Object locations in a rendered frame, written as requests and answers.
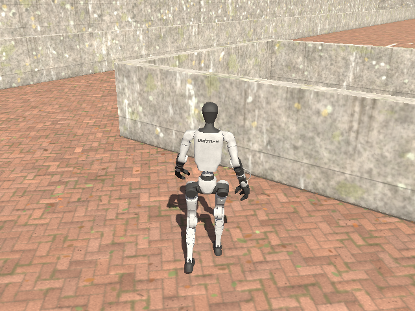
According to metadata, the right robot upper arm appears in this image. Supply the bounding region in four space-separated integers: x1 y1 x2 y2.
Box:
222 131 240 168

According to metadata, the robot left thigh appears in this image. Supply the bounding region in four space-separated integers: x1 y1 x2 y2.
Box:
185 181 198 228

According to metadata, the robot right forearm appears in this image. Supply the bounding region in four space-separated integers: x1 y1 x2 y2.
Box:
234 157 248 187

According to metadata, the robot left forearm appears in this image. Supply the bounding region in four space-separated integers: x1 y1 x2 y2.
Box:
175 153 185 172

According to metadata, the right robot hand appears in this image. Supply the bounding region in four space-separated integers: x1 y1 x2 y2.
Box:
235 184 250 201

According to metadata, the left robot upper arm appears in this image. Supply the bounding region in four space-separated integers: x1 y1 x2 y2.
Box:
178 130 196 163

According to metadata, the right robot shin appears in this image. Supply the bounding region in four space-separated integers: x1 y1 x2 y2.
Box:
215 208 224 248

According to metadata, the left robot hand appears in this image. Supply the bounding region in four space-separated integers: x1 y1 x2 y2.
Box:
175 168 190 179

